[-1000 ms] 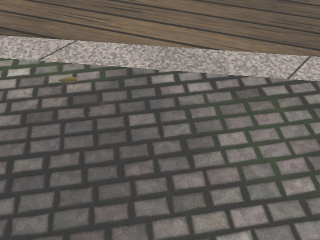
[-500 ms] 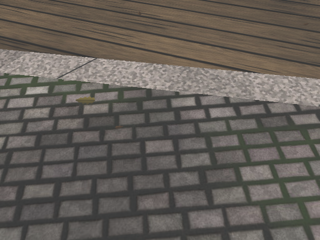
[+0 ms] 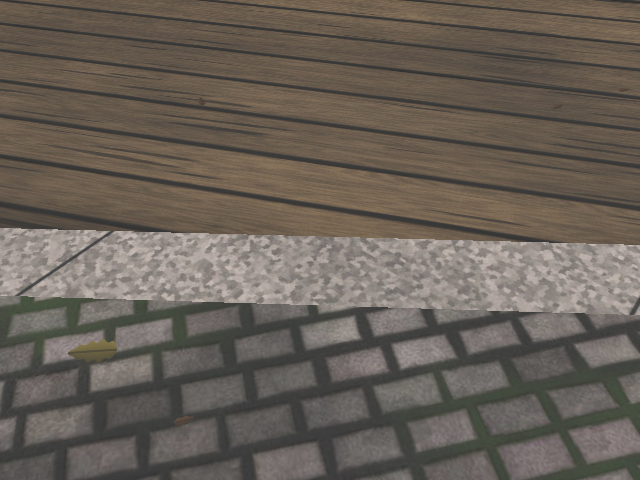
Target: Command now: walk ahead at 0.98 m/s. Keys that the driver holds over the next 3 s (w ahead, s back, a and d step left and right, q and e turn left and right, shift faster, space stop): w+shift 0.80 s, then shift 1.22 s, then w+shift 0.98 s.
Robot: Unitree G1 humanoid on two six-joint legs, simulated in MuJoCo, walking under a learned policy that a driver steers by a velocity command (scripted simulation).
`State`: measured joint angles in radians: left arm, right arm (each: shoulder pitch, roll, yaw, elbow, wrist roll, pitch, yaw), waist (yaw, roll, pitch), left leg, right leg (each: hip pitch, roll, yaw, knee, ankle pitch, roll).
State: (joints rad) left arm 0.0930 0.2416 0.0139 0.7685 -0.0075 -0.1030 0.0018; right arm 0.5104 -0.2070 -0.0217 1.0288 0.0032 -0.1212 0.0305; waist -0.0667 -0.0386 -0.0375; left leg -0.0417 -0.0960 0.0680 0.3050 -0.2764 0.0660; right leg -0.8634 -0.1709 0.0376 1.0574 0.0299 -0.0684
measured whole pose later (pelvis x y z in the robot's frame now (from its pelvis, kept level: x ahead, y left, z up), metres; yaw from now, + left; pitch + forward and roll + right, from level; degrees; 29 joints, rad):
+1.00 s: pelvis +0.90 +0.02 +0.00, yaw +1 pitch +0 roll +2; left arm 0.09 0.27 0.03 0.76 0.00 -0.10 0.00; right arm 0.43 -0.22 -0.03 0.96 -0.01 -0.11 0.03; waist -0.07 -0.04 0.04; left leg -0.13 -0.08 0.05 0.34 -0.20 0.06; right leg -0.68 -0.10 0.05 0.91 -0.11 -0.03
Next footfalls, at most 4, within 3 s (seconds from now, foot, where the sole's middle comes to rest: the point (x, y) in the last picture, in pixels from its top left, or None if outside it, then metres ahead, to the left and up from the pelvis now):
0.22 right None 0.45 -0.13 -0.78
0.72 left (269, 337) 0.93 0.10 -0.78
1.14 right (334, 257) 1.18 -0.08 -0.78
1.46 left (249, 270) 1.15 0.16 -0.78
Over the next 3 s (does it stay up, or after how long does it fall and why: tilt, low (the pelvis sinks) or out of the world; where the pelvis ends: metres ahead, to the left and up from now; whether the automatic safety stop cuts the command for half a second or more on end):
stays up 1.69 0.06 -0.15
